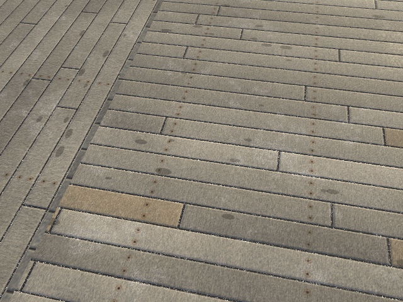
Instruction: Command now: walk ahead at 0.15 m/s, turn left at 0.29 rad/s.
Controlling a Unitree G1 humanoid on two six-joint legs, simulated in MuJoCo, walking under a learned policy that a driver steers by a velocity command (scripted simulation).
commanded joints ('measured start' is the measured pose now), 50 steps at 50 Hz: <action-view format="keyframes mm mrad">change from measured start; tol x32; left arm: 1 16 120 28 -48 -18 5 -1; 50 173 178 46 63 -35 -56 -20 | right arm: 1 67 -96 -30 -37 0 13 -1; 35 388 31 28 71 1 -103 21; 50 -80 -6 19 0 0 -116 42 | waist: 1 -4 -139 -113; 30 -57 94 82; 35 85 -338 -411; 50 54 -72 43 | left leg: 1 -167 101 19 113 67 -43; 11 287 87 199 -593 311 73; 15 454 512 -476 -866 -143 323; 33 375 311 87 -495 1011 137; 35 -178 73 115 174 75 34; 37 -359 157 34 312 73 51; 50 -195 240 130 -326 634 9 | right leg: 1 237 -261 334 -229 -145 -176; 11 34 -204 208 -260 -328 -158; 18 -552 -111 26 454 -151 -9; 33 212 2 -102 -5 93 -92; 35 813 -405 601 -111 -198 -308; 50 209 -198 47 -404 152 -202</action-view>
